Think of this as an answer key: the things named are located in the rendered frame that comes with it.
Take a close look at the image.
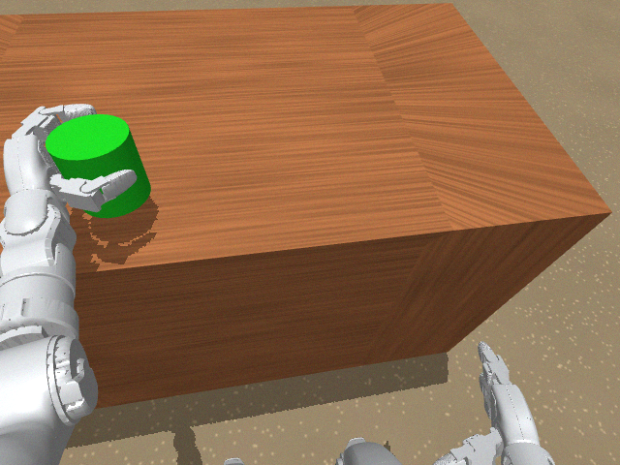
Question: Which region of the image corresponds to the left robot arm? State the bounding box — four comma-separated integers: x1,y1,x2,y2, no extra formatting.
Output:
0,189,98,465

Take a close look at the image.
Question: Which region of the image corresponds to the left robot hand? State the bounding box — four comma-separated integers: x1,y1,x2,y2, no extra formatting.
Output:
3,104,137,212

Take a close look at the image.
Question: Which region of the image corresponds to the can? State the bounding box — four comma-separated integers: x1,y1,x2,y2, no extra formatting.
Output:
46,114,151,218

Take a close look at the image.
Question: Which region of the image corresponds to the right robot hand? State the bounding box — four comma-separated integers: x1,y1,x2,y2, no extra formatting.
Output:
433,341,541,465

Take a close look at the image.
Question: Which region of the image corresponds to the right robot arm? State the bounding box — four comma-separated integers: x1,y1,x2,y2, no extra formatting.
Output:
501,443,555,465

